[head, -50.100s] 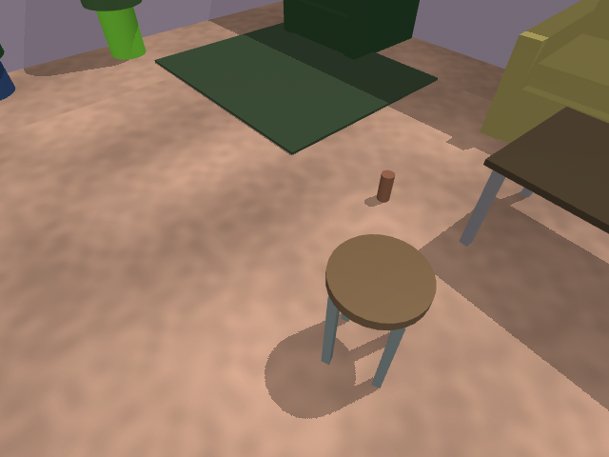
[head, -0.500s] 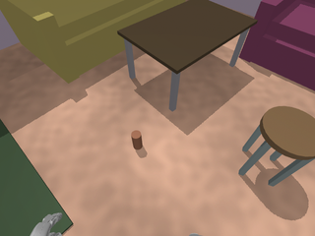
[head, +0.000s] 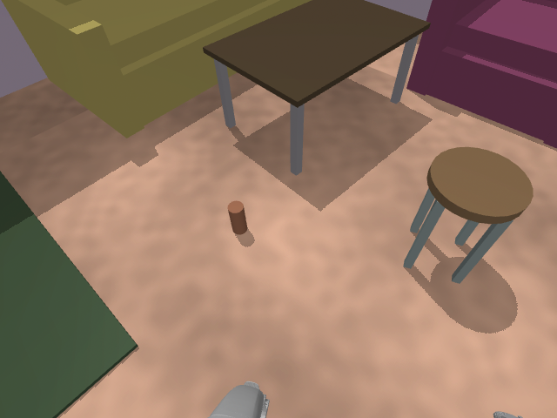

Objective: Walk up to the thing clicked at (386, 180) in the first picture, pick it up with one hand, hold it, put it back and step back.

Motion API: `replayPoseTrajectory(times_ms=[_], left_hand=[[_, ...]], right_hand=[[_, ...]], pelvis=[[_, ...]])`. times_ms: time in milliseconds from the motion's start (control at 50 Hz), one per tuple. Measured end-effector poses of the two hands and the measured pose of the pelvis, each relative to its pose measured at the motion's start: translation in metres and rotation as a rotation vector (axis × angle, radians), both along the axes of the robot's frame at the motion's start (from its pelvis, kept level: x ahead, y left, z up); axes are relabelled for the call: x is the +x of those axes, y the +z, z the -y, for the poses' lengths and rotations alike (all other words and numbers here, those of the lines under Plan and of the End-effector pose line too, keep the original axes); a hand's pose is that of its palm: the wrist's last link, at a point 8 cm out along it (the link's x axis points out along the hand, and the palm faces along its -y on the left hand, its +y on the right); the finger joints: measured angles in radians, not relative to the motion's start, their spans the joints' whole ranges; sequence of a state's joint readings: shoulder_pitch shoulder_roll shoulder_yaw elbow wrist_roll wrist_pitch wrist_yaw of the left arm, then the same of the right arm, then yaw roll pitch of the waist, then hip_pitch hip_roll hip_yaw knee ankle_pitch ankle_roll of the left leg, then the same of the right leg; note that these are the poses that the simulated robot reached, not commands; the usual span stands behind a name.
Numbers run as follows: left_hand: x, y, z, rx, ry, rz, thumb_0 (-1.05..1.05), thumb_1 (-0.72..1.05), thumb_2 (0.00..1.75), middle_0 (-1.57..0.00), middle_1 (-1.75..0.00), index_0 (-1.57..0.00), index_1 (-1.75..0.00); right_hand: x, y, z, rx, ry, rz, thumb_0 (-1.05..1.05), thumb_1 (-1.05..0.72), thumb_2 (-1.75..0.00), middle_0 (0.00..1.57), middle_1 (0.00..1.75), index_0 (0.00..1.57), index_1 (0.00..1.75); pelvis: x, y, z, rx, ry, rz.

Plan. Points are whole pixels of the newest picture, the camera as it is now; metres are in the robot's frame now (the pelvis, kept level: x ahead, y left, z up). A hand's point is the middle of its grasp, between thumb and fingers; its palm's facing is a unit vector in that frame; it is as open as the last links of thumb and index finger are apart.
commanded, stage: step back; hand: left
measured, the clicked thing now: (237, 218) +0.95 +0.28 -0.68
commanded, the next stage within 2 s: stand in 1.10 s
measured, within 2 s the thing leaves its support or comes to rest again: neither
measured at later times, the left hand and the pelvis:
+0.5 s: hand out of the picture -0.04 +0.26 -0.14, palm faces +0.11 -0.91 -0.39, open 7.4 cm; pelvis -0.06 -0.02 +0.01, yaw +5 degrees
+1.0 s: hand out of the picture +0.03 +0.28 -0.14, palm faces +0.10 -0.93 -0.34, open 7.4 cm; pelvis -0.02 +0.01 +0.02, yaw +5 degrees
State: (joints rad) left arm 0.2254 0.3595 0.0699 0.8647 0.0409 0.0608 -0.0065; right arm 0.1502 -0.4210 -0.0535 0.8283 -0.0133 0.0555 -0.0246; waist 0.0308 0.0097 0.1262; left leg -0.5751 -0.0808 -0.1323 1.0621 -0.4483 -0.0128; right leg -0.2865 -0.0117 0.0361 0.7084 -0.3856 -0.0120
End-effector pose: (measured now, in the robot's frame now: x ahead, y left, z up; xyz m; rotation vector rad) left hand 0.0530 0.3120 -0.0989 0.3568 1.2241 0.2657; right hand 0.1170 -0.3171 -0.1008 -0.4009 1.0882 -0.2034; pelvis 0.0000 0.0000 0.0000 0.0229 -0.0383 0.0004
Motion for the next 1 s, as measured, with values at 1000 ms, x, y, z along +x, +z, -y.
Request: replayPoseTrajectory(times_ms=[1000], left_hand=[[-0.033,-0.004,-0.013,-0.065,0.08,0.048,0.01,0.91,0.9,-0.2,-0.3,-0.21,-0.3]], right_hand=[[-0.01,0.008,-0.061,0.088,0.079,-0.04,0.0,-0.9,-0.9,0.2,0.3,0.2,0.3]], pelvis=[[-0.023,0.018,-0.015,-0.031,0.087,-0.007]])
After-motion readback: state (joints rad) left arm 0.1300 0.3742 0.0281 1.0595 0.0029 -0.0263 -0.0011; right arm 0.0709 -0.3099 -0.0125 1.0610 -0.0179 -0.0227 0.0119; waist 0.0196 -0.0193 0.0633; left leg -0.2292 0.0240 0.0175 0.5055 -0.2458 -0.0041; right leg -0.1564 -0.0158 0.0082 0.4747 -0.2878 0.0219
